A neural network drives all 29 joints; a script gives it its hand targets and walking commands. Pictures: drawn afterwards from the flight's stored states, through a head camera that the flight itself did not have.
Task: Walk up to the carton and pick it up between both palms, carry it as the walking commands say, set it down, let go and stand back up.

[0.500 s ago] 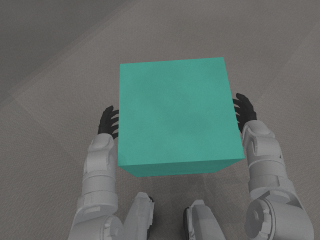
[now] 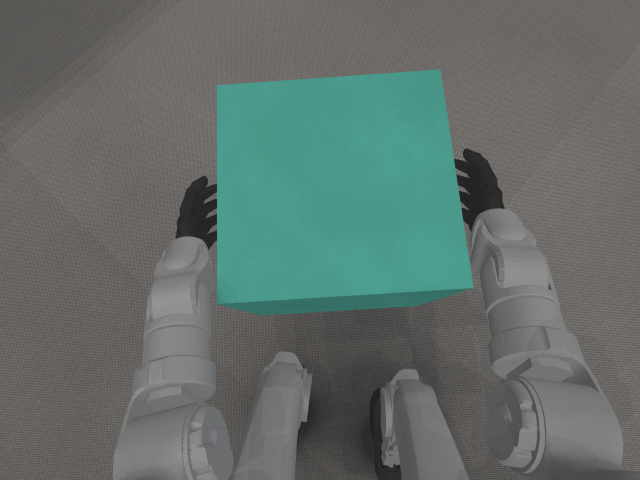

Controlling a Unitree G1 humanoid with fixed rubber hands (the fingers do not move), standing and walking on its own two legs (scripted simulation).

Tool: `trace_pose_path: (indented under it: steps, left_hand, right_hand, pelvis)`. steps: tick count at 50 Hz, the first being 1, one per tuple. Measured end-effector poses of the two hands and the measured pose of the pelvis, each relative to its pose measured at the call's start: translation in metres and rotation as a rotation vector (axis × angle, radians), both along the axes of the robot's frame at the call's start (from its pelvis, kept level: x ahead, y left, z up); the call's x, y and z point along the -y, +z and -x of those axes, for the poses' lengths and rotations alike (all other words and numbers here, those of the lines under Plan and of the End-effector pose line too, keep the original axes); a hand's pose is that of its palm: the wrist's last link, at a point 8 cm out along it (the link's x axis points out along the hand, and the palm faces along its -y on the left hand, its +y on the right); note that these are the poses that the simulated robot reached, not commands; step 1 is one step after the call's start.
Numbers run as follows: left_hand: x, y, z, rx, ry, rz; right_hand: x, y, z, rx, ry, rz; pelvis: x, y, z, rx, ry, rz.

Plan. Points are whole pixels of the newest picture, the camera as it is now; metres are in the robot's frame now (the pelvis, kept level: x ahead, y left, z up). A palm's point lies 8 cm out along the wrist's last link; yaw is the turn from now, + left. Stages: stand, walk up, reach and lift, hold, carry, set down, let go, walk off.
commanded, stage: set down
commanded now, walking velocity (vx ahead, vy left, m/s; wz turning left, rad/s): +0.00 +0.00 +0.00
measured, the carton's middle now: (334, 215) +0.47 +0.05 -0.16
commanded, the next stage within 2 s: none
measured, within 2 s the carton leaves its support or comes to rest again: neither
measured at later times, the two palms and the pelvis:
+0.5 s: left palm (220, 233) +0.43 +0.22 -0.17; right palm (463, 214) +0.48 -0.14 -0.15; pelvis -0.03 +0.01 -0.08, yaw -1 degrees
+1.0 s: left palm (234, 240) +0.44 +0.22 -0.27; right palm (439, 220) +0.50 -0.14 -0.26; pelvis -0.05 +0.00 -0.14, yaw +0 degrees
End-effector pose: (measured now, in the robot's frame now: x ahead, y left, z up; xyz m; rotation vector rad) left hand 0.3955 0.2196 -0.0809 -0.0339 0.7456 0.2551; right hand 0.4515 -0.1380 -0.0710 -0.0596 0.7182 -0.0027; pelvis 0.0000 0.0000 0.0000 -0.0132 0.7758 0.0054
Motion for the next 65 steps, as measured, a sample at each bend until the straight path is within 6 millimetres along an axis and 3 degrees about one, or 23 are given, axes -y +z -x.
trace_pose_path:
  steps: [10, 26, 42, 51, 57, 60, 65]
  left_hand:
    - [0.011, -0.045, -0.017, 0.002, -0.024, 0.025]
    - [0.003, -0.093, -0.034, 0.003, -0.011, 0.008]
    - [0.008, -0.158, -0.046, -0.014, -0.015, -0.018]
    - [-0.003, -0.193, -0.050, 0.015, 0.000, -0.041]
    - [-0.004, -0.234, -0.066, 0.044, -0.011, -0.026]
    - [-0.002, -0.257, -0.070, 0.040, -0.002, 0.012]
    - [0.000, -0.266, -0.069, -0.008, -0.020, 0.018]
  right_hand:
    - [0.011, -0.033, -0.008, 0.004, -0.023, 0.037]
    - [0.003, -0.087, -0.028, 0.006, -0.015, 0.022]
    - [0.007, -0.155, -0.045, -0.009, 0.007, 0.021]
    - [-0.004, -0.197, -0.055, 0.022, 0.020, -0.004]
    - [-0.005, -0.231, -0.066, 0.049, 0.014, 0.019]
    - [-0.002, -0.249, -0.067, 0.042, 0.006, 0.034]
    - [-0.001, -0.253, -0.063, -0.006, 0.004, 0.063]
  pelvis:
    - [-0.006, -0.036, 0.015, -0.025, -0.010, 0.008]
    - [-0.014, -0.082, 0.029, -0.049, -0.012, 0.006]
    - [-0.006, -0.125, 0.034, -0.097, -0.025, -0.011]
    - [-0.001, -0.143, 0.055, 0.045, -0.027, -0.028]
    - [-0.001, -0.154, 0.073, 0.216, -0.029, -0.034]
    - [-0.003, -0.166, 0.072, 0.189, -0.024, -0.025]
    - [-0.008, -0.178, 0.068, 0.215, -0.023, -0.004]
